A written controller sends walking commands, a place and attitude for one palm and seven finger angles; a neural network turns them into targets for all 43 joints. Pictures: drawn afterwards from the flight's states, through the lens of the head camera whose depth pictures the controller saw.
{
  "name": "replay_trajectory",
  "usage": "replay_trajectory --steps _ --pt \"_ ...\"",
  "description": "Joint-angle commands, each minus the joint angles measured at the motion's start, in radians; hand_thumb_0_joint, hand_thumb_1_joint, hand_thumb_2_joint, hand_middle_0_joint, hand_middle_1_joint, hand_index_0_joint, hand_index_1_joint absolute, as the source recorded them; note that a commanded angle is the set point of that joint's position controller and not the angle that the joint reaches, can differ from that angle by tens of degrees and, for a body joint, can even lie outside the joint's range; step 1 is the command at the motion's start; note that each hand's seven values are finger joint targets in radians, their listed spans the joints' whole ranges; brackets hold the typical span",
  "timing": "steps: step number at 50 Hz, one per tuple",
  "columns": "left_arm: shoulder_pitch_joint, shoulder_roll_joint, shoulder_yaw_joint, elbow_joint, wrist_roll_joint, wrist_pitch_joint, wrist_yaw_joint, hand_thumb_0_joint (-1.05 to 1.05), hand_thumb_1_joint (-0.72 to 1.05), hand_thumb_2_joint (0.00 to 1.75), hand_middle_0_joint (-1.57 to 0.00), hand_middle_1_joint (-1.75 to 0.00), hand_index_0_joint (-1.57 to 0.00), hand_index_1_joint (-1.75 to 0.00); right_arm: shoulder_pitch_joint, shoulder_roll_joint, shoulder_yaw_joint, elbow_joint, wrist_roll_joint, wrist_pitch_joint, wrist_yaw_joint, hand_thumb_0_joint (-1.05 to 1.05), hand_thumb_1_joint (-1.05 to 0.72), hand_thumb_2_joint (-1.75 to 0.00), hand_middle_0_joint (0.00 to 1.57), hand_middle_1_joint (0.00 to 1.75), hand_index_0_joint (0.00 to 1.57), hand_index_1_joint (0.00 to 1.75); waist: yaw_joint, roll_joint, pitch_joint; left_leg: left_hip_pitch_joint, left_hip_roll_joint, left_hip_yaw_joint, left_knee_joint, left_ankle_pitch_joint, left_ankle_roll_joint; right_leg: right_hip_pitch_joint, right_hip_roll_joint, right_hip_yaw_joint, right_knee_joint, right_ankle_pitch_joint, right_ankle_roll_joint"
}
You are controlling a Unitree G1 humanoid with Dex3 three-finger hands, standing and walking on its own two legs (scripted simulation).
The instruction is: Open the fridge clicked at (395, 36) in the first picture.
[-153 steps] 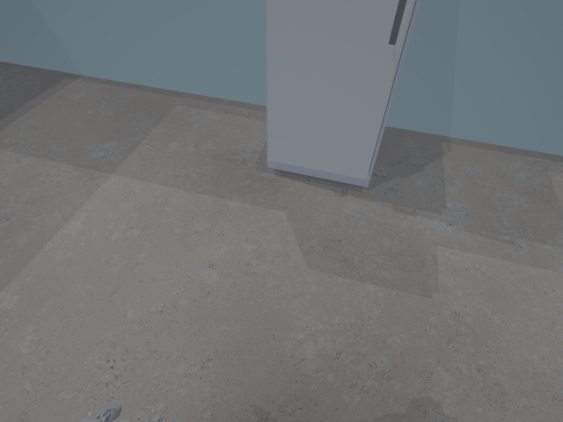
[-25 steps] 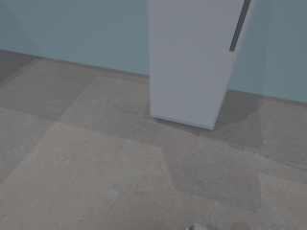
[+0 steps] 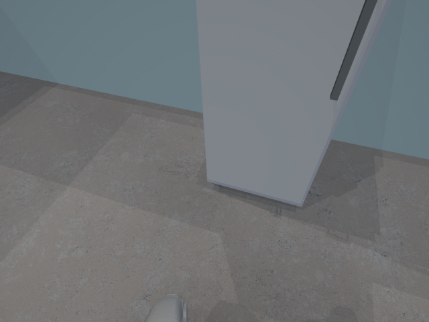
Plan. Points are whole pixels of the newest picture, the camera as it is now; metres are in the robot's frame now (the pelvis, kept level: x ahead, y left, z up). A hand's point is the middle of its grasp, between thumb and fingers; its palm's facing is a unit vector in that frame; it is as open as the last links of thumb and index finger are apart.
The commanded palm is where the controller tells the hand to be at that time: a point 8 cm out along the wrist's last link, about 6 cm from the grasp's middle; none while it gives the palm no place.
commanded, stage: turn to face it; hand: right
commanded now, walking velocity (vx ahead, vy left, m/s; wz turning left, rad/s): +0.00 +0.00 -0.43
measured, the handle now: (355, 37) +0.78 -0.34 +0.17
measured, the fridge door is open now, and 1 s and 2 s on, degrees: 0 0 0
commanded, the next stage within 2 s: take the last steps up to it in 0.68 s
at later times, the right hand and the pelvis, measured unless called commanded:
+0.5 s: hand out of the picture +0.18 -0.17 -0.19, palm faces +0.18 +0.97 -0.16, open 7.3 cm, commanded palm none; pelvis +0.09 +0.02 -0.02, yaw -9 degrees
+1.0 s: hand out of the picture +0.09 -0.16 -0.17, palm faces +0.29 +0.93 -0.24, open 7.4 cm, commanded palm none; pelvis +0.11 +0.03 -0.01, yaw -15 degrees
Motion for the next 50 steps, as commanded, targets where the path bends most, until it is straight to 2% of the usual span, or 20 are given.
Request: replay_trajectory --steps 1,3,6,7,8,9,10,11,15,21,24,26,28,32,37,43,46,47,49,50 --pt "0.073 0.124 0.022 -0.014 0.008 -0.013 0.006 0.0 0.9 0.9 -0.2 -0.3 -0.2 -0.3 -0.094 0.0 0.007 -0.088 0.002 -0.021 0.002 0.0 -0.9 -0.9 0.2 0.3 0.2 0.3 0.036 -0.156 0.117 0.001 -0.004 0.033 -0.229 -0.024 0.013 -0.026 -0.286 0.093 -0.101 0.439 -0.097" --pt "0.093 0.124 0.018 0.005 0.011 -0.005 0.007 0.0 0.9 0.9 -0.2 -0.3 -0.2 -0.3 -0.08 0.005 0.012 -0.081 0.003 -0.036 -0.007 0.0 -0.9 -0.9 0.2 0.3 0.2 0.3 0.033 -0.148 0.099 0.119 -0.036 0.053 -0.321 -0.038 0.029 -0.034 -0.284 0.104 -0.026 0.572 -0.093" --pt "0.071 0.127 0.013 0.012 -0.006 0.002 0.003 0.0 0.9 0.9 -0.2 -0.3 -0.2 -0.3 0.135 -0.059 0.004 -0.008 -0.005 -0.063 -0.02 0.0 -0.9 -0.9 0.2 0.3 0.2 0.3 -0.066 -0.079 -0.037 0.482 -0.066 0.084 -0.479 0.148 0.029 -0.119 -0.205 0.09 0.249 0.552 -0.036" --pt "0.093 0.082 0.008 0.005 -0.014 0.003 -0.006 0.0 0.9 0.9 -0.2 -0.3 -0.2 -0.3 0.213 -0.139 -0.013 0.013 -0.01 -0.078 -0.032 0.0 -0.9 -0.9 0.2 0.3 0.2 0.3 -0.091 0.067 -0.136 0.69 0.1 -0.074 -0.468 0.408 0.069 -0.289 -0.13 0.066 0.46 0.276 0.005" --pt "0.143 0.044 0.004 -0.012 -0.021 0.011 -0.004 0.0 0.9 0.9 -0.2 -0.3 -0.2 -0.3 0.279 -0.226 -0.029 0.024 0.002 -0.084 -0.035 0.0 -0.9 -0.9 0.2 0.3 0.2 0.3 -0.078 0.23 -0.252 0.798 0.339 -0.31 -0.513 0.745 0.179 -0.389 -0.01 0.1 0.727 -0.313 0.038" --pt "0.123 0.067 0.008 -0.018 -0.024 0.029 0.006 0.0 0.9 0.9 -0.2 -0.3 -0.2 -0.3 0.246 -0.226 -0.02 0.008 0.015 -0.079 -0.038 0.0 -0.9 -0.9 0.2 0.3 0.2 0.3 -0.07 0.148 -0.244 0.693 0.364 -0.282 -0.574 0.74 0.231 -0.373 -0.031 0.217 0.833 -0.373 0.034" --pt "0.075 0.022 0.007 -0.023 -0.025 0.037 0.005 0.0 0.9 0.9 -0.2 -0.3 -0.2 -0.3 0.163 -0.189 -0.011 -0.01 0.012 -0.072 -0.045 0.0 -0.9 -0.9 0.2 0.3 0.2 0.3 -0.051 0.066 -0.131 0.59 0.344 -0.22 -0.599 0.631 0.222 -0.42 -0.052 0.239 0.877 -0.334 0.039" --pt "0.068 0.026 0.006 -0.028 -0.019 0.049 0.0 0.0 0.9 0.9 -0.2 -0.3 -0.2 -0.3 0.105 -0.182 -0.011 -0.03 0.012 -0.071 -0.046 0.0 -0.9 -0.9 0.2 0.3 0.2 0.3 -0.038 0.175 -0.131 0.526 0.329 -0.242 -0.631 0.504 0.203 -0.437 -0.068 0.242 0.919 -0.292 0.049" --pt "0.059 0.026 0.015 -0.033 -0.008 0.092 -0.013 0.0 0.9 0.9 -0.2 -0.3 -0.2 -0.3 -0.063 -0.115 0.002 -0.089 0.006 -0.049 -0.061 0.0 -0.9 -0.9 0.2 0.3 0.2 0.3 0.037 0.083 -0.055 0.274 0.253 -0.025 -0.711 0.127 0.139 -0.359 -0.089 0.23 0.808 -0.18 0.066" --pt "-0.022 0.038 0.019 -0.102 -0.002 0.098 -0.028 0.0 0.9 0.9 -0.2 -0.3 -0.2 -0.3 -0.068 -0.142 -0.02 -0.115 -0.006 -0.019 -0.063 0.0 -0.9 -0.9 0.2 0.3 0.2 0.3 0.014 0.109 -0.032 0.274 0.248 0.019 -0.699 -0.15 0.131 -0.33 -0.067 0.163 0.514 -0.17 0.065" --pt "0.017 0.075 0.024 -0.104 0.001 0.089 -0.028 0.0 0.9 0.9 -0.2 -0.3 -0.2 -0.3 -0.068 -0.14 -0.017 -0.119 0.009 -0.001 -0.056 0.0 -0.9 -0.9 0.2 0.3 0.2 0.3 0.045 0.004 -0.035 0.208 0.193 0.088 -0.534 -0.225 0.067 -0.174 -0.043 0.153 0.219 -0.002 0.061" --pt "0.018 0.229 0.053 -0.143 0.016 0.077 -0.019 0.0 0.9 0.9 -0.2 -0.3 -0.2 -0.3 -0.075 -0.046 -0.002 -0.17 0.022 0.016 -0.042 0.0 -0.9 -0.9 0.2 0.3 0.2 0.3 0.062 -0.431 0.045 0.042 -0.019 0.139 -0.17 -0.413 -0.043 -0.258 -0.346 0.633 -0.131 -0.026 -0.081" --pt "-0.069 0.233 0.052 -0.162 0.017 0.07 -0.004 0.0 0.9 0.9 -0.2 -0.3 -0.2 -0.3 -0.119 -0.075 -0.01 -0.17 0.003 0.019 -0.036 0.0 -0.9 -0.9 0.2 0.3 0.2 0.3 0.042 -0.288 0.042 0.076 -0.002 -0.014 0.036 -0.347 -0.025 -0.328 -0.336 0.621 -0.161 -0.005 -0.141" --pt "-0.145 0.19 0.032 -0.178 0.0 0.05 0.01 0.0 0.9 0.9 -0.2 -0.3 -0.2 -0.3 -0.026 -0.085 -0.013 -0.107 0.006 0.012 -0.028 0.0 -0.9 -0.9 0.2 0.3 0.2 0.3 0.002 -0.153 -0.048 0.037 -0.02 -0.036 0.122 -0.187 -0.045 -0.121 -0.219 0.4 -0.046 0.363 -0.097" --pt "-0.089 0.204 0.04 -0.154 -0.002 0.057 0.011 0.0 0.9 0.9 -0.2 -0.3 -0.2 -0.3 -0.029 -0.086 -0.001 -0.102 0.015 0.012 -0.042 0.0 -0.9 -0.9 0.2 0.3 0.2 0.3 0.032 -0.129 -0.11 0.069 -0.033 -0.036 -0.011 -0.254 -0.064 0.033 -0.235 0.393 0.005 0.591 -0.143" --pt "-0.106 0.208 0.039 -0.137 0.007 0.069 0.001 0.0 0.9 0.9 -0.2 -0.3 -0.2 -0.3 0.006 -0.058 0.015 -0.083 0.01 0.001 -0.036 0.0 -0.9 -0.9 0.2 0.3 0.2 0.3 0.037 -0.192 -0.073 0.246 -0.067 -0.005 -0.273 -0.312 -0.036 -0.096 -0.224 0.464 -0.051 0.124 -0.148" --pt "-0.138 0.202 0.04 -0.129 0.001 0.07 -0.006 0.0 0.9 0.9 -0.2 -0.3 -0.2 -0.3 0.113 -0.05 0.021 -0.037 0.004 -0.018 -0.028 0.0 -0.9 -0.9 0.2 0.3 0.2 0.3 -0.013 -0.148 -0.044 0.457 -0.095 0.034 -0.511 -0.172 -0.021 -0.262 -0.164 0.45 -0.021 -0.184 -0.1" --pt "-0.145 0.175 0.038 -0.128 -0.006 0.069 -0.011 0.0 0.9 0.9 -0.2 -0.3 -0.2 -0.3 0.166 -0.082 0.014 -0.019 -0.001 -0.029 -0.029 0.0 -0.9 -0.9 0.2 0.3 0.2 0.3 -0.039 -0.062 -0.028 0.581 -0.061 -0.008 -0.616 -0.164 -0.01 -0.384 -0.099 0.405 0.067 -0.261 -0.06" --pt "-0.23 0.112 0.022 -0.196 -0.003 0.069 -0.025 0.0 0.9 0.9 -0.2 -0.3 -0.2 -0.3 0.256 -0.209 -0.012 -0.016 -0.007 -0.035 -0.045 0.0 -0.9 -0.9 0.2 0.3 0.2 0.3 -0.104 0.281 0.086 0.564 0.311 -0.512 -0.908 -0.627 0.147 -0.683 0.047 0.226 0.512 -0.299 0.017" --pt "-0.262 0.15 0.035 -0.207 0.009 0.072 -0.035 0.0 0.9 0.9 -0.2 -0.3 -0.2 -0.3 0.235 -0.199 -0.006 -0.027 0.0 -0.038 -0.05 0.0 -0.9 -0.9 0.2 0.3 0.2 0.3 -0.079 0.164 0.138 0.442 0.329 -0.509 -0.948 -0.671 0.169 -0.68 0.01 0.288 0.616 -0.229 0.01"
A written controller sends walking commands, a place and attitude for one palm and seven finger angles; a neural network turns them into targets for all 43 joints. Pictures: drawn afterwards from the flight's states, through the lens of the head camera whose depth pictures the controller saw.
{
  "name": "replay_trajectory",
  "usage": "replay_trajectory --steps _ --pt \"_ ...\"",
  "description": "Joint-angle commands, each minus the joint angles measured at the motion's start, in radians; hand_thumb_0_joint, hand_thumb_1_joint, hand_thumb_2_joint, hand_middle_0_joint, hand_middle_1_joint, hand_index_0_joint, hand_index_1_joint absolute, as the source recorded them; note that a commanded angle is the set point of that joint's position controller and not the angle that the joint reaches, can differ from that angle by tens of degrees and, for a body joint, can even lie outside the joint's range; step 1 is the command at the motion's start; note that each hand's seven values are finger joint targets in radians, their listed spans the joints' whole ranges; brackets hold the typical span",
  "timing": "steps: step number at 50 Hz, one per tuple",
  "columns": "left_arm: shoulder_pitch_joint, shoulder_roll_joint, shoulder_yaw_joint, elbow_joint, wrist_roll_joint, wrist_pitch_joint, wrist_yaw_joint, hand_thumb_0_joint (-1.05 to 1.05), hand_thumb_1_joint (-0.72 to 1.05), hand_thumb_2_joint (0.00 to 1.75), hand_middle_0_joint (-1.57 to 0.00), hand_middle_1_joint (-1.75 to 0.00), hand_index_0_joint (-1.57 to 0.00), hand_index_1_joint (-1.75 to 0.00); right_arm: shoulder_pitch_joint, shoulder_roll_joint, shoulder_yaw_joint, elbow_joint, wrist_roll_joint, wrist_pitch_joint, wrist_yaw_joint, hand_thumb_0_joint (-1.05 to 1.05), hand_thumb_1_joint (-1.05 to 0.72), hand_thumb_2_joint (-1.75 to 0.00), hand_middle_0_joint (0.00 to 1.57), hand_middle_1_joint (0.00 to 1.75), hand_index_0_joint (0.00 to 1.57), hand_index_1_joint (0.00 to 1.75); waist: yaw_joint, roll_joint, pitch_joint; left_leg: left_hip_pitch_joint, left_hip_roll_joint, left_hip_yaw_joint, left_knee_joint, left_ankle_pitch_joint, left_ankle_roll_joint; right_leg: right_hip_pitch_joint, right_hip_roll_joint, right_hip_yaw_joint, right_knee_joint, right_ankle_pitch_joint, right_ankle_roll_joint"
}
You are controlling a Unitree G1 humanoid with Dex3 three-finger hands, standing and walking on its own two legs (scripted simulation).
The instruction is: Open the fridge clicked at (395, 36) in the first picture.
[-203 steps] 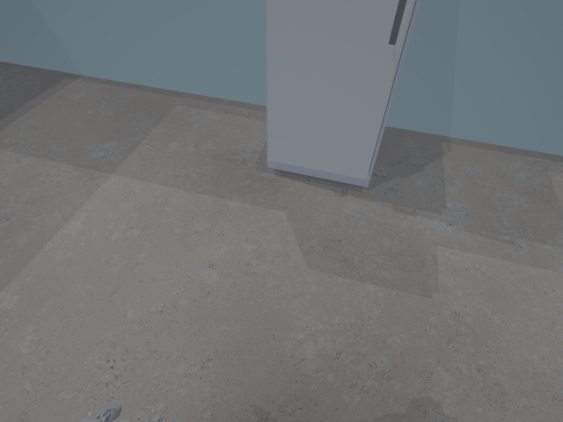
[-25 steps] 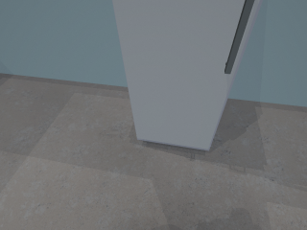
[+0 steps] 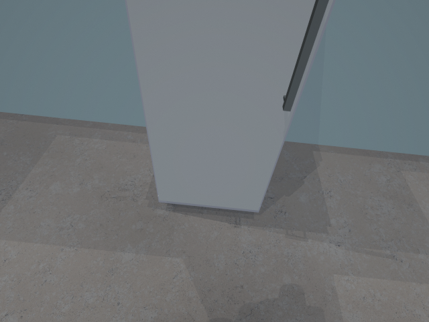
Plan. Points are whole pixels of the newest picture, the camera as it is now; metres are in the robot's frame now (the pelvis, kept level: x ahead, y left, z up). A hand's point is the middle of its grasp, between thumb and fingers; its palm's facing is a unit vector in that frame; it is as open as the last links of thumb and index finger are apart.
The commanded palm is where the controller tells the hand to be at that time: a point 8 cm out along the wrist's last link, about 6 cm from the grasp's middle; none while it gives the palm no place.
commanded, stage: take the last steps up to it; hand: right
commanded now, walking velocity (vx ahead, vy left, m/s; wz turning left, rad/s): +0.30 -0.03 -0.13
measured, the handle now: (303, 48) +0.74 -0.18 +0.18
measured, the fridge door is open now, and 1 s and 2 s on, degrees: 0 0 0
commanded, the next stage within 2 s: come to a stop and stand still in 0.76 s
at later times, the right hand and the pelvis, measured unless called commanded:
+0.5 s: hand out of the picture +0.01 -0.21 -0.18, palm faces +0.14 +0.98 -0.13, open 7.4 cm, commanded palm none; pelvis +0.12 -0.06 +0.00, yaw -2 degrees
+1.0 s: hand (301, 247) +0.35 -0.22 -0.16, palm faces +0.03 +0.98 -0.21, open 7.3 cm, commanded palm none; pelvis +0.26 -0.04 +0.00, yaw -1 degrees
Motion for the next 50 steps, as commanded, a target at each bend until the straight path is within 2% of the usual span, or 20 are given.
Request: replay_trajectory --steps 1,3,6,12,16,19,20,21,22,25,28,37,39,41,42,43,44,45,48,50 --pt "-0.102 0.091 0.031 -0.102 0.015 -0.02 -0.024 0.0 0.9 0.9 -0.2 -0.3 -0.2 -0.3 0.149 -0.18 -0.038 -0.014 0.002 -0.041 -0.025 0.0 -0.9 -0.9 0.2 0.3 0.2 0.3 -0.051 0.283 0.182 -0.016 0.362 -0.49 -0.502 -0.5 0.128 -0.386 -0.057 0.083 0.373 -0.062 0.007" --pt "-0.04 0.081 0.032 -0.056 0.015 -0.02 -0.032 0.0 0.9 0.9 -0.2 -0.3 -0.2 -0.3 0.115 -0.11 -0.017 -0.018 0.004 -0.054 -0.02 0.0 -0.9 -0.9 0.2 0.3 0.2 0.3 -0.009 0.2 0.192 -0.023 0.285 -0.312 -0.451 -0.292 0.093 -0.347 -0.08 0.062 0.428 0.058 0.018" --pt "-0.015 0.044 0.026 -0.038 0.011 -0.027 -0.037 0.0 0.9 0.9 -0.2 -0.3 -0.2 -0.3 0.157 -0.089 -0.013 -0.007 0.007 -0.074 -0.016 0.0 -0.9 -0.9 0.2 0.3 0.2 0.3 -0.009 0.154 0.128 0.06 0.228 -0.149 -0.399 -0.027 0.082 -0.331 -0.081 0.022 0.411 0.148 0.042" --pt "-0.123 0.03 0.021 -0.077 0.004 -0.037 -0.041 0.0 0.9 0.9 -0.2 -0.3 -0.2 -0.3 0.238 -0.092 -0.017 0.043 -0.002 -0.085 -0.016 0.0 -0.9 -0.9 0.2 0.3 0.2 0.3 -0.047 0.182 0.131 0.131 0.262 -0.124 -0.386 0.078 0.126 -0.333 -0.11 -0.018 0.229 0.137 0.045" --pt "-0.145 0.007 0.008 -0.084 0.003 -0.058 -0.043 0.0 0.9 0.9 -0.2 -0.3 -0.2 -0.3 0.24 -0.11 -0.026 0.065 -0.006 -0.075 -0.017 0.0 -0.9 -0.9 0.2 0.3 0.2 0.3 -0.057 0.201 0.096 0.128 0.265 -0.086 -0.302 0.185 0.128 -0.185 -0.083 -0.063 0.037 0.077 0.023" --pt "0.052 0.051 0.015 -0.017 0.009 -0.081 -0.026 0.0 0.9 0.9 -0.2 -0.3 -0.2 -0.3 0.208 -0.1 -0.03 0.068 0.005 -0.065 -0.015 0.0 -0.9 -0.9 0.2 0.3 0.2 0.3 0.032 0.113 0.002 0.029 0.183 0.001 -0.042 0.29 0.081 0.169 -0.032 -0.105 -0.16 0.15 0.005" --pt "0.192 0.139 0.036 0.019 0.015 -0.09 -0.012 0.0 0.9 0.9 -0.2 -0.3 -0.2 -0.3 0.227 -0.06 -0.023 0.059 0.012 -0.062 -0.008 0.0 -0.9 -0.9 0.2 0.3 0.2 0.3 0.083 -0.065 -0.107 -0.113 0.11 0.062 0.197 0.17 0.038 0.4 -0.175 0.071 -0.193 0.161 -0.038" --pt "0.294 0.236 0.06 0.043 0.012 -0.088 0.002 0.0 0.9 0.9 -0.2 -0.3 -0.2 -0.3 0.218 -0.008 -0.011 0.031 0.017 -0.061 -0.001 0.0 -0.9 -0.9 0.2 0.3 0.2 0.3 0.105 -0.293 -0.166 -0.346 0.0 0.09 0.461 -0.258 -0.001 0.532 -0.409 0.396 -0.298 0.185 -0.121" --pt "0.312 0.241 0.058 0.044 0.004 -0.075 0.009 0.0 0.9 0.9 -0.2 -0.3 -0.2 -0.3 0.13 -0.033 -0.013 -0.006 0.01 -0.057 -0.005 0.0 -0.9 -0.9 0.2 0.3 0.2 0.3 0.119 -0.195 -0.111 -0.411 0.021 -0.009 0.599 -0.292 0.023 0.475 -0.447 0.429 -0.353 0.13 -0.164" --pt "0.126 0.1 0.02 0.012 0.007 -0.092 0.017 0.0 0.9 0.9 -0.2 -0.3 -0.2 -0.3 0.053 -0.024 -0.025 0.01 0.004 -0.051 0.009 0.0 -0.9 -0.9 0.2 0.3 0.2 0.3 0.054 -0.066 0.046 -0.41 0.102 -0.066 0.672 -0.088 0.023 0.213 -0.364 0.237 -0.397 0.215 -0.137" --pt "0.09 0.062 0.009 0.008 0.005 -0.112 0.022 0.0 0.9 0.9 -0.2 -0.3 -0.2 -0.3 0.102 0.002 -0.023 0.024 0.001 -0.032 0.012 0.0 -0.9 -0.9 0.2 0.3 0.2 0.3 -0.002 -0.051 0.031 -0.329 0.101 -0.052 0.576 -0.023 0.001 0.158 -0.314 0.087 -0.401 0.422 -0.129" --pt "0.095 0.102 0.02 0.025 0.014 -0.092 0.014 0.0 0.9 0.9 -0.2 -0.3 -0.2 -0.3 -0.074 -0.033 -0.022 -0.067 0.003 -0.022 0.017 0.0 -0.9 -0.9 0.2 0.3 0.2 0.3 0.005 -0.06 0.1 -0.25 0.061 0.004 0.154 0.037 0.005 0.16 -0.307 0.036 -0.368 0.396 -0.134" --pt "0.088 0.109 0.021 0.03 0.015 -0.083 0.013 0.0 0.9 0.9 -0.2 -0.3 -0.2 -0.3 -0.051 -0.036 -0.024 -0.058 0.001 -0.025 0.016 0.0 -0.9 -0.9 0.2 0.3 0.2 0.3 -0.011 -0.049 0.084 -0.152 0.03 0.032 0.086 0.083 0.011 0.14 -0.293 0.019 -0.311 0.369 -0.113" --pt "0.096 0.094 0.015 0.038 0.007 -0.08 0.009 0.0 0.9 0.9 -0.2 -0.3 -0.2 -0.3 0.067 -0.079 -0.034 -0.018 -0.002 -0.04 0.012 0.0 -0.9 -0.9 0.2 0.3 0.2 0.3 -0.067 0.044 0.028 0.067 0.008 0.038 -0.038 0.161 0.022 0.077 -0.215 -0.042 -0.118 0.344 -0.063" --pt "0.114 0.052 0.008 0.034 0.0 -0.083 0.002 0.0 0.9 0.9 -0.2 -0.3 -0.2 -0.3 0.146 -0.153 -0.048 0.004 -0.008 -0.055 0.003 0.0 -0.9 -0.9 0.2 0.3 0.2 0.3 -0.096 0.204 -0.042 0.231 0.156 -0.152 -0.082 0.236 0.074 -0.065 -0.136 -0.098 0.11 0.208 -0.019" --pt "0.13 0.017 0.0 0.008 -0.006 -0.08 0.0 0.0 0.9 0.9 -0.2 -0.3 -0.2 -0.3 0.213 -0.229 -0.063 0.015 0.001 -0.059 -0.002 0.0 -0.9 -0.9 0.2 0.3 0.2 0.3 -0.095 0.376 -0.096 0.315 0.364 -0.426 -0.195 0.409 0.189 -0.2 -0.027 -0.127 0.36 -0.211 0.021" --pt "0.102 0.041 0.001 0.006 -0.008 -0.069 0.01 0.0 0.9 0.9 -0.2 -0.3 -0.2 -0.3 0.188 -0.212 -0.051 0.004 0.013 -0.057 -0.01 0.0 -0.9 -0.9 0.2 0.3 0.2 0.3 -0.093 0.239 -0.091 0.243 0.394 -0.414 -0.222 0.494 0.246 -0.187 -0.052 -0.012 0.457 -0.27 0.021" --pt "0.1 0.021 -0.001 0.022 -0.012 -0.062 0.013 0.0 0.9 0.9 -0.2 -0.3 -0.2 -0.3 0.085 -0.183 -0.041 -0.01 0.013 -0.059 -0.017 0.0 -0.9 -0.9 0.2 0.3 0.2 0.3 -0.053 0.201 -0.065 0.135 0.363 -0.352 -0.231 0.508 0.24 -0.147 -0.08 0.023 0.461 -0.213 0.029" --pt "0.127 -0.014 -0.013 0.053 -0.015 -0.027 0.018 0.0 0.9 0.9 -0.2 -0.3 -0.2 -0.3 -0.1 -0.124 -0.022 -0.065 0.005 -0.04 -0.033 0.0 -0.9 -0.9 0.2 0.3 0.2 0.3 0.017 0.132 -0.008 -0.075 0.289 -0.167 -0.212 0.62 0.196 -0.018 -0.108 0.039 0.329 -0.138 0.05" --pt "0.126 -0.025 -0.012 0.052 -0.021 -0.011 0.018 0.0 0.9 0.9 -0.2 -0.3 -0.2 -0.3 -0.089 -0.134 -0.022 -0.064 0.002 -0.028 -0.035 0.0 -0.9 -0.9 0.2 0.3 0.2 0.3 0.01 0.141 -0.034 -0.059 0.262 -0.123 -0.186 0.646 0.188 0.002 -0.076 0.012 0.239 -0.111 0.058"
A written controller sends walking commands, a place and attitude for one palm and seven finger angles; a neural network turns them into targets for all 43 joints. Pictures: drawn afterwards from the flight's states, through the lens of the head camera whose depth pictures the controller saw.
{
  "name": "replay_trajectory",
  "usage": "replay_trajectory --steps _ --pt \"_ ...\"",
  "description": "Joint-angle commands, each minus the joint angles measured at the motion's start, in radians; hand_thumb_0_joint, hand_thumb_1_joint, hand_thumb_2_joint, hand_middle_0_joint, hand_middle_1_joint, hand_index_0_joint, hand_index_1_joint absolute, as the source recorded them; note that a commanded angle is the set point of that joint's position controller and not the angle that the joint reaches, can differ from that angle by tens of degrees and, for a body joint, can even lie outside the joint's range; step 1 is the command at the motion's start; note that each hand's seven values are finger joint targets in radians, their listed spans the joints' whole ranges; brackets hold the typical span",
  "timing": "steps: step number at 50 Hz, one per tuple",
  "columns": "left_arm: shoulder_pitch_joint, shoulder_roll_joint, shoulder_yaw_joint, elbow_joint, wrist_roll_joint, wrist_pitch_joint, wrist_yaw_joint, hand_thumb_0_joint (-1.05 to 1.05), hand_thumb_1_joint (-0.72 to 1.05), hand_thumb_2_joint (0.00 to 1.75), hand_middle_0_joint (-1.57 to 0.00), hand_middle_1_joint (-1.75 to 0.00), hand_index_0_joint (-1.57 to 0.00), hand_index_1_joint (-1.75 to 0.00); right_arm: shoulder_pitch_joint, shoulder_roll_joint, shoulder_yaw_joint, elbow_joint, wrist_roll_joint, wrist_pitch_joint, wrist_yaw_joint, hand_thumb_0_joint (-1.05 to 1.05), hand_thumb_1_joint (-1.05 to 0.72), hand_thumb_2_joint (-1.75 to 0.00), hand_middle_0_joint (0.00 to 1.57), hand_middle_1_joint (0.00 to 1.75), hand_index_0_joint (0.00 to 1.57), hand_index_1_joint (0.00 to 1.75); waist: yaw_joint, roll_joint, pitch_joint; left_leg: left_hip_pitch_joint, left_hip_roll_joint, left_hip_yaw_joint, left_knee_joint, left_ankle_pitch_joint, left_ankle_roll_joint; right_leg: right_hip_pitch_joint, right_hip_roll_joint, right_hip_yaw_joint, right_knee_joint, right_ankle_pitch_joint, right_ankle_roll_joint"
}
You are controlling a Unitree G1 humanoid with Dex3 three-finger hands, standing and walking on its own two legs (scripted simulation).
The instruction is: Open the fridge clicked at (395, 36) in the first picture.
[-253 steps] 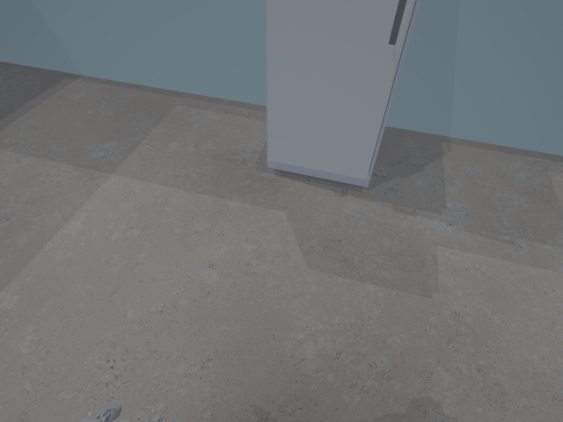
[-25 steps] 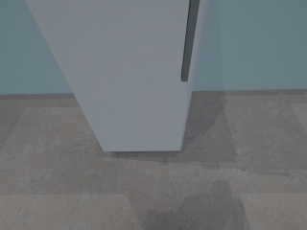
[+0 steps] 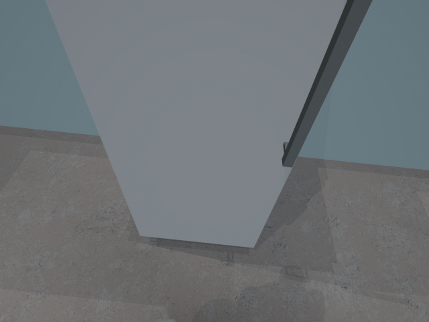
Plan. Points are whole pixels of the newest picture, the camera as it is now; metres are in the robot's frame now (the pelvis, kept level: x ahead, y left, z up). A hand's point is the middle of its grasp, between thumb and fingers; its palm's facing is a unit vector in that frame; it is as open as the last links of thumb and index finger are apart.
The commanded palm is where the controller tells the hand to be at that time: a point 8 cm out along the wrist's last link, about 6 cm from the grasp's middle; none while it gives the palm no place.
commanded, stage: come to a stop and stand still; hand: right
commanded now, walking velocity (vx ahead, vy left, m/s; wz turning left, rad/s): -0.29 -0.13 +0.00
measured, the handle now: (312, 94) +0.49 -0.13 +0.19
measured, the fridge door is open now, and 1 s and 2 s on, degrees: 0 0 0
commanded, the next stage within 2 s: look again from close up in 1.76 s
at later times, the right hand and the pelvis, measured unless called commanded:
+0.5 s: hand out of the picture +0.01 -0.23 -0.17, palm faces +0.02 +0.98 -0.19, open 7.4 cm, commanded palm none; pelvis -0.02 -0.04 +0.01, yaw +1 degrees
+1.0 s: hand out of the picture -0.08 -0.15 -0.17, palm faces +0.01 +0.99 -0.16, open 7.3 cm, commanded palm none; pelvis -0.08 +0.01 +0.01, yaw +1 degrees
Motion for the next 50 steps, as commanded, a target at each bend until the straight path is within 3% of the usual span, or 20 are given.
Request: replay_trajectory --steps 1,5,8,9,11,12,13,17,22,26,30,31,32,34,36,39,41,44,46,50 --pt "0.07 0.016 0.003 -0.034 -0.008 0.013 0.003 0.0 0.9 0.9 -0.2 -0.3 -0.2 -0.3 0.056 -0.182 -0.033 -0.034 -0.008 0.016 -0.02 0.0 -0.9 -0.9 0.2 0.3 0.2 0.3 -0.029 0.165 -0.113 0.066 0.268 -0.183 -0.19 0.522 0.141 0.018 -0.001 0.017 -0.112 0.051 0.02" --pt "0.029 0.04 0.018 -0.069 0.003 0.022 0.003 0.0 0.9 0.9 -0.2 -0.3 -0.2 -0.3 0.069 -0.204 -0.054 -0.037 -0.009 0.036 -0.024 0.0 -0.9 -0.9 0.2 0.3 0.2 0.3 -0.043 0.164 -0.129 0.118 0.279 -0.214 -0.143 0.557 0.149 -0.002 0.019 0.005 -0.202 0.104 0.029" --pt "0.051 0.055 0.025 -0.074 0.004 0.016 0.001 0.0 0.9 0.9 -0.2 -0.3 -0.2 -0.3 0.044 -0.202 -0.058 -0.044 -0.004 0.047 -0.023 0.0 -0.9 -0.9 0.2 0.3 0.2 0.3 -0.019 0.189 -0.149 0.087 0.244 -0.186 -0.072 0.453 0.094 0.102 0.014 0.001 -0.405 0.261 0.023" --pt "0.067 0.076 0.028 -0.074 0.006 0.01 0.002 0.0 0.9 0.9 -0.2 -0.3 -0.2 -0.3 0.04 -0.185 -0.055 -0.049 0.001 0.053 -0.02 0.0 -0.9 -0.9 0.2 0.3 0.2 0.3 -0.008 0.145 -0.149 0.021 0.205 -0.154 -0.029 0.32 0.051 0.178 -0.022 0.026 -0.48 0.381 0.008" --pt "0.008 0.184 0.04 -0.122 0.019 -0.002 0.007 0.0 0.9 0.9 -0.2 -0.3 -0.2 -0.3 0.059 -0.103 -0.039 -0.07 0.01 0.066 -0.014 0.0 -0.9 -0.9 0.2 0.3 0.2 0.3 -0.026 -0.194 -0.108 -0.054 0.017 -0.039 0.193 -0.241 -0.063 0.092 -0.306 0.318 -0.658 0.71 -0.15" --pt "-0.042 0.17 0.035 -0.129 0.021 -0.006 0.013 0.0 0.9 0.9 -0.2 -0.3 -0.2 -0.3 0.048 -0.121 -0.037 -0.065 0.001 0.077 -0.02 0.0 -0.9 -0.9 0.2 0.3 0.2 0.3 -0.025 -0.189 -0.092 -0.032 0.003 -0.114 0.344 -0.363 -0.06 0.029 -0.314 0.321 -0.692 0.674 -0.199" --pt "-0.081 0.155 0.028 -0.139 0.018 -0.01 0.022 0.0 0.9 0.9 -0.2 -0.3 -0.2 -0.3 0.054 -0.127 -0.042 -0.049 -0.002 0.085 -0.019 0.0 -0.9 -0.9 0.2 0.3 0.2 0.3 -0.036 -0.161 -0.063 -0.042 0.015 -0.172 0.416 -0.33 -0.06 -0.008 -0.286 0.286 -0.703 0.616 -0.197" --pt "-0.118 0.141 0.019 -0.14 0.015 -0.019 0.028 0.0 0.9 0.9 -0.2 -0.3 -0.2 -0.3 0.123 -0.116 -0.032 -0.005 -0.006 0.073 -0.004 0.0 -0.9 -0.9 0.2 0.3 0.2 0.3 -0.054 -0.042 -0.092 -0.113 0.011 -0.164 0.404 -0.232 -0.073 0.15 -0.22 0.188 -0.648 0.647 -0.184" --pt "-0.04 0.166 0.033 -0.101 0.012 -0.015 0.027 0.0 0.9 0.9 -0.2 -0.3 -0.2 -0.3 0.092 -0.121 -0.022 -0.007 -0.002 0.072 -0.004 0.0 -0.9 -0.9 0.2 0.3 0.2 0.3 0.0 -0.094 -0.144 -0.092 0.017 -0.137 0.25 -0.28 -0.088 0.302 -0.239 0.216 -0.642 0.689 -0.187" --pt "-0.038 0.188 0.041 -0.087 0.017 -0.003 0.019 0.0 0.9 0.9 -0.2 -0.3 -0.2 -0.3 0.11 -0.104 -0.017 0.007 -0.002 0.079 0.0 0.0 -0.9 -0.9 0.2 0.3 0.2 0.3 0.007 -0.101 -0.127 -0.021 0.009 -0.125 0.162 -0.285 -0.074 0.232 -0.233 0.247 -0.697 0.414 -0.172" --pt "-0.077 0.173 0.043 -0.084 0.012 0.002 0.008 0.0 0.9 0.9 -0.2 -0.3 -0.2 -0.3 0.219 -0.095 -0.014 0.055 -0.001 0.071 -0.004 0.0 -0.9 -0.9 0.2 0.3 0.2 0.3 -0.037 -0.087 -0.096 0.155 -0.011 -0.066 -0.101 -0.119 -0.052 0.081 -0.163 0.191 -0.728 0.169 -0.102" --pt "-0.078 0.158 0.041 -0.082 0.009 0.004 0.004 0.0 0.9 0.9 -0.2 -0.3 -0.2 -0.3 0.245 -0.103 -0.015 0.065 -0.003 0.067 -0.007 0.0 -0.9 -0.9 0.2 0.3 0.2 0.3 -0.046 -0.05 -0.075 0.201 0.001 -0.078 -0.19 -0.083 -0.044 0.034 -0.124 0.159 -0.715 0.113 -0.067" --pt "-0.077 0.122 0.035 -0.079 0.004 0.005 0.0 0.0 0.9 0.9 -0.2 -0.3 -0.2 -0.3 0.248 -0.13 -0.015 0.067 -0.008 0.057 -0.012 0.0 -0.9 -0.9 0.2 0.3 0.2 0.3 -0.046 0.024 -0.047 0.205 0.063 -0.166 -0.258 -0.105 -0.02 -0.013 -0.075 0.113 -0.642 0.115 -0.033" --pt "-0.074 0.058 0.012 -0.085 0.004 0.012 -0.009 0.0 0.9 0.9 -0.2 -0.3 -0.2 -0.3 0.179 -0.189 -0.016 0.043 -0.006 0.05 -0.014 0.0 -0.9 -0.9 0.2 0.3 0.2 0.3 -0.019 0.193 0.001 -0.025 0.225 -0.314 -0.399 -0.373 0.055 0.058 0.007 0.026 -0.486 0.17 0.005" --pt "-0.049 0.072 0.021 -0.063 0.014 0.029 -0.01 0.0 0.9 0.9 -0.2 -0.3 -0.2 -0.3 0.069 -0.181 -0.018 0.009 -0.002 0.047 -0.02 0.0 -0.9 -0.9 0.2 0.3 0.2 0.3 -0.006 0.31 0.073 -0.207 0.216 -0.319 -0.448 -0.489 0.069 0.102 0.001 0.03 -0.321 0.18 0.0" --pt "0.04 0.039 0.001 -0.018 0.013 0.011 -0.007 0.0 0.9 0.9 -0.2 -0.3 -0.2 -0.3 0.085 -0.135 -0.004 0.022 0.004 0.034 -0.017 0.0 -0.9 -0.9 0.2 0.3 0.2 0.3 0.016 0.178 0.064 -0.129 0.151 -0.232 -0.33 -0.25 0.045 0.116 -0.013 0.04 -0.396 0.298 -0.01" --pt "0.055 0.052 -0.009 0.001 0.011 -0.005 0.001 0.0 0.9 0.9 -0.2 -0.3 -0.2 -0.3 0.148 -0.112 0.004 0.049 0.013 0.027 -0.013 0.0 -0.9 -0.9 0.2 0.3 0.2 0.3 -0.007 0.068 0.054 -0.05 0.093 -0.192 -0.242 -0.144 0.004 0.115 -0.038 0.079 -0.516 0.384 -0.013" --pt "0.048 0.058 -0.018 0.01 0.01 -0.014 0.012 0.0 0.9 0.9 -0.2 -0.3 -0.2 -0.3 0.201 -0.101 0.005 0.073 0.016 0.022 -0.012 0.0 -0.9 -0.9 0.2 0.3 0.2 0.3 -0.036 0.07 0.038 0.035 0.075 -0.192 -0.237 -0.033 -0.011 0.099 -0.051 0.086 -0.549 0.413 -0.009" --pt "0.053 0.057 -0.018 0.02 0.007 -0.017 0.013 0.0 0.9 0.9 -0.2 -0.3 -0.2 -0.3 0.196 -0.107 0.003 0.086 0.018 0.027 -0.013 0.0 -0.9 -0.9 0.2 0.3 0.2 0.3 -0.036 -0.006 -0.012 0.09 0.074 -0.179 -0.22 -0.017 -0.016 0.106 -0.051 0.088 -0.565 0.404 -0.01" --pt "0.063 0.05 -0.016 0.026 0.007 -0.015 0.014 0.0 0.9 0.9 -0.2 -0.3 -0.2 -0.3 0.199 -0.101 0.003 0.089 0.015 0.027 -0.013 0.0 -0.9 -0.9 0.2 0.3 0.2 0.3 -0.033 0.03 -0.023 0.083 0.078 -0.189 -0.247 -0.089 -0.013 0.108 -0.042 0.079 -0.568 0.334 -0.007"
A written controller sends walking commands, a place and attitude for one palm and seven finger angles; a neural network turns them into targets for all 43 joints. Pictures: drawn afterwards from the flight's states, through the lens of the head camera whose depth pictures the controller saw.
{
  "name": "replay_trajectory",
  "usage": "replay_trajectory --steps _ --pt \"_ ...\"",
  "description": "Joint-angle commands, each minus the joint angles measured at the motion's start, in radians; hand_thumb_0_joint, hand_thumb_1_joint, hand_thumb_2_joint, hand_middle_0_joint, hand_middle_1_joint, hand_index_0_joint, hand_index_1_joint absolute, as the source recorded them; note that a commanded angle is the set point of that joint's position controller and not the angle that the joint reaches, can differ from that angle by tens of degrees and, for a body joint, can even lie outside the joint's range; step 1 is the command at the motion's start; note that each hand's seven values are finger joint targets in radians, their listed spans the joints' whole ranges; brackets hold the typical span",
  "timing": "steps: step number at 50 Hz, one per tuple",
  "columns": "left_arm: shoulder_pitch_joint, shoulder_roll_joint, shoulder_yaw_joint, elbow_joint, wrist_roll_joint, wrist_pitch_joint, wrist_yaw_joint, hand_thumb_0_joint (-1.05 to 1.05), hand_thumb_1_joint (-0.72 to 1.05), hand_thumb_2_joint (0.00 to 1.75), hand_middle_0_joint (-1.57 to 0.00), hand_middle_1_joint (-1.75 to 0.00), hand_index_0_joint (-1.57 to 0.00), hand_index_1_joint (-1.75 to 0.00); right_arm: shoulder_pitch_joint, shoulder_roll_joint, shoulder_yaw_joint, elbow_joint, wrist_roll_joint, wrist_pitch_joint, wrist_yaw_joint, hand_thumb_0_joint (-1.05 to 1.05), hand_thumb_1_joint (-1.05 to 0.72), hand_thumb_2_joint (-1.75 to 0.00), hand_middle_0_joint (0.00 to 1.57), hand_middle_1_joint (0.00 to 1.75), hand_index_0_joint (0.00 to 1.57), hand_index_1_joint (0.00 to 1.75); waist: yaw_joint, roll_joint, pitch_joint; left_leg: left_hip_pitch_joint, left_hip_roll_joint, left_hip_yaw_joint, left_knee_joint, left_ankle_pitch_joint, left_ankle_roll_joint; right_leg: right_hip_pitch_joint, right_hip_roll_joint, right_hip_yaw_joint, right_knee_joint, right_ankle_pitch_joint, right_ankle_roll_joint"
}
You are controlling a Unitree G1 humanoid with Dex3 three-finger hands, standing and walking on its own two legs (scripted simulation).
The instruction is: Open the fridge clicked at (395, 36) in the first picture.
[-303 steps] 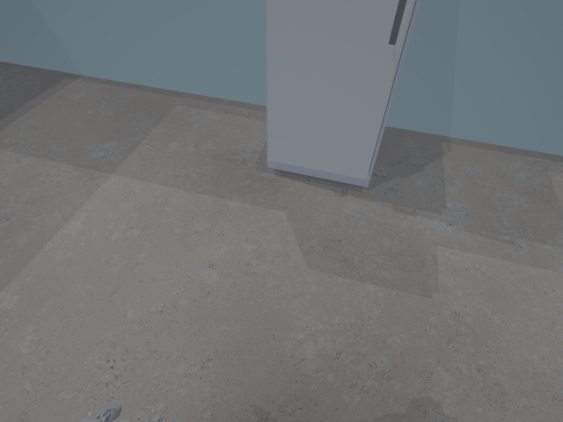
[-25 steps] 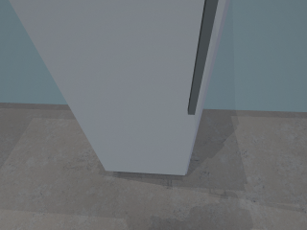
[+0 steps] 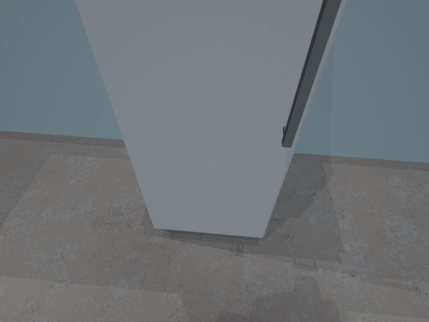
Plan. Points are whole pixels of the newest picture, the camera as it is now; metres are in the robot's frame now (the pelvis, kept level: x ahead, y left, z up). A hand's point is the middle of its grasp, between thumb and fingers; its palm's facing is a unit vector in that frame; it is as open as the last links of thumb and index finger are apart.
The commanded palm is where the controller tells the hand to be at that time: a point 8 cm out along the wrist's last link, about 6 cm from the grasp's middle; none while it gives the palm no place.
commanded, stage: come to a stop and stand still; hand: right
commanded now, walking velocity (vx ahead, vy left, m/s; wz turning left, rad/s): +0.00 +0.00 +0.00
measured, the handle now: (304, 78) +0.57 -0.14 +0.18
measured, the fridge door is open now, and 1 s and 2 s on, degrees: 0 0 0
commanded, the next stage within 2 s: look again from close up in 0.76 s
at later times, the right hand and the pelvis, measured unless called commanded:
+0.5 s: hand out of the picture +0.01 -0.21 -0.18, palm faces +0.02 +0.98 -0.20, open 7.4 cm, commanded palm none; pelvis +0.00 -0.04 -0.01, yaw +0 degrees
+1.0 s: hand out of the picture +0.04 -0.23 -0.18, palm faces -0.01 +0.98 -0.21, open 7.4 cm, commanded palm none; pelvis +0.02 -0.04 +0.00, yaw +1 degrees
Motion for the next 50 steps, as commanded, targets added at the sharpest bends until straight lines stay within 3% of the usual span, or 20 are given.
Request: replay_trajectory --steps 1,6,12,13,14,15,16,17,18,20,22,25,37,50 --pt "0.022 0.083 0.015 -0.032 0.0 -0.02 0.006 0.0 0.9 0.9 -0.2 -0.3 -0.2 -0.3 0.059 -0.108 -0.023 -0.025 -0.004 -0.014 -0.01 0.0 -0.9 -0.9 0.2 0.3 0.2 0.3 -0.016 -0.003 0.011 -0.079 0.118 -0.118 -0.157 -0.076 0.003 0.027 -0.034 0.038 -0.067 -0.024 -0.026" --pt "0.035 0.068 0.018 -0.03 0.003 -0.014 0.005 0.0 0.9 0.9 -0.2 -0.3 -0.2 -0.3 0.067 -0.094 -0.025 -0.022 -0.008 -0.012 -0.01 0.0 -0.9 -0.9 0.2 0.3 0.2 0.3 -0.012 0.04 0.059 -0.15 0.122 -0.127 -0.183 -0.172 0.005 0.022 -0.026 0.03 -0.055 -0.059 -0.027" --pt "0.035 0.068 0.018 -0.038 0.001 -0.016 0.004 0.0 0.9 0.9 -0.2 -0.3 -0.2 -0.3 0.082 -0.089 -0.024 -0.027 -0.012 -0.011 -0.012 0.0 -0.9 -0.9 0.2 0.3 0.2 0.3 -0.013 0.007 0.072 -0.16 0.11 -0.122 -0.169 -0.164 -0.001 0.007 -0.031 0.047 -0.079 -0.093 -0.034" --pt "-0.093 0.108 0.01 -0.114 0.003 -0.038 -0.009 0.0 0.9 0.9 -0.2 -0.3 -0.2 -0.3 0.163 -0.107 -0.011 -0.008 -0.03 -0.049 -0.047 0.0 -0.9 -0.9 0.2 0.3 0.2 0.3 -0.063 0.012 0.082 -0.123 0.169 -0.193 -0.147 0.25 -0.007 -0.09 -0.021 0.018 0.151 -0.04 -0.01" --pt "-0.024 0.05 0.012 -0.148 0.0 -0.028 -0.017 0.0 0.9 0.9 -0.2 -0.3 -0.2 -0.3 0.1 -0.162 -0.017 -0.064 -0.026 -0.059 -0.039 0.0 -0.9 -0.9 0.2 0.3 0.2 0.3 0.012 0.046 -0.004 -0.141 0.234 -0.221 -0.183 0.02 0.043 -0.06 0.003 0.014 0.177 -0.169 -0.024" --pt "0.004 0.055 0.016 -0.137 0.006 -0.025 -0.019 0.0 0.9 0.9 -0.2 -0.3 -0.2 -0.3 0.054 -0.155 -0.021 -0.09 -0.027 -0.056 -0.031 0.0 -0.9 -0.9 0.2 0.3 0.2 0.3 0.022 0.001 0.008 -0.2 0.213 -0.197 -0.186 -0.174 0.067 -0.027 0.005 0.005 0.171 -0.156 -0.032" --pt "0.041 0.066 0.014 -0.131 0.006 -0.027 -0.024 0.0 0.9 0.9 -0.2 -0.3 -0.2 -0.3 0.037 -0.158 -0.022 -0.099 -0.025 -0.056 -0.03 0.0 -0.9 -0.9 0.2 0.3 0.2 0.3 0.04 0.022 -0.007 -0.222 0.184 -0.166 -0.165 -0.245 0.069 -0.02 0.002 0.004 0.153 -0.125 -0.033" --pt "0.055 0.067 0.013 -0.137 0.011 -0.032 -0.027 0.0 0.9 0.9 -0.2 -0.3 -0.2 -0.3 0.032 -0.142 -0.021 -0.107 -0.024 -0.058 -0.028 0.0 -0.9 -0.9 0.2 0.3 0.2 0.3 0.036 -0.039 -0.015 -0.229 0.157 -0.125 -0.111 -0.19 0.06 0.008 0.004 0.016 0.12 -0.071 -0.038" --pt "0.061 0.075 0.012 -0.147 0.01 -0.039 -0.025 0.0 0.9 0.9 -0.2 -0.3 -0.2 -0.3 0.04 -0.133 -0.021 -0.111 -0.023 -0.055 -0.026 0.0 -0.9 -0.9 0.2 0.3 0.2 0.3 0.031 -0.056 -0.021 -0.206 0.121 -0.102 -0.063 -0.182 0.046 -0.011 -0.009 0.045 0.076 -0.057 -0.045" --pt "0.033 0.11 0.016 -0.169 0.01 -0.039 -0.018 0.0 0.9 0.9 -0.2 -0.3 -0.2 -0.3 0.059 -0.111 -0.021 -0.116 -0.023 -0.038 -0.024 0.0 -0.9 -0.9 0.2 0.3 0.2 0.3 0.007 -0.05 0.034 -0.177 0.08 -0.08 -0.031 -0.244 0.03 -0.126 -0.035 0.102 -0.013 -0.199 -0.064" --pt "0.001 0.126 0.018 -0.185 0.013 -0.039 -0.016 0.0 0.9 0.9 -0.2 -0.3 -0.2 -0.3 0.083 -0.103 -0.019 -0.114 -0.028 -0.029 -0.02 0.0 -0.9 -0.9 0.2 0.3 0.2 0.3 -0.013 -0.1 0.08 -0.153 0.064 -0.058 0.011 -0.207 0.019 -0.189 -0.046 0.147 -0.089 -0.289 -0.08" --pt "-0.018 0.153 0.02 -0.198 0.009 -0.042 -0.013 0.0 0.9 0.9 -0.2 -0.3 -0.2 -0.3 0.107 -0.105 -0.016 -0.115 -0.026 -0.028 -0.014 0.0 -0.9 -0.9 0.2 0.3 0.2 0.3 -0.029 -0.037 0.07 -0.112 0.058 -0.054 0.029 -0.145 0.012 -0.202 -0.053 0.175 -0.141 -0.334 -0.091" --pt "-0.048 0.19 0.021 -0.179 0.002 -0.058 -0.013 0.0 0.9 0.9 -0.2 -0.3 -0.2 -0.3 0.065 -0.176 -0.019 -0.126 -0.024 -0.039 -0.01 0.0 -0.9 -0.9 0.2 0.3 0.2 0.3 -0.022 0.021 -0.028 -0.08 0.104 -0.09 -0.026 0.0 0.005 -0.035 -0.038 0.099 -0.065 -0.037 -0.087" --pt "-0.122 0.221 0.016 -0.157 0.0 -0.056 -0.014 0.0 0.9 0.9 -0.2 -0.3 -0.2 -0.3 0.027 -0.222 -0.018 -0.114 -0.022 -0.039 -0.005 0.0 -0.9 -0.9 0.2 0.3 0.2 0.3 -0.022 -0.006 -0.037 -0.07 0.12 -0.103 -0.046 0.049 0.001 0.009 -0.037 0.079 -0.041 0.052 -0.076"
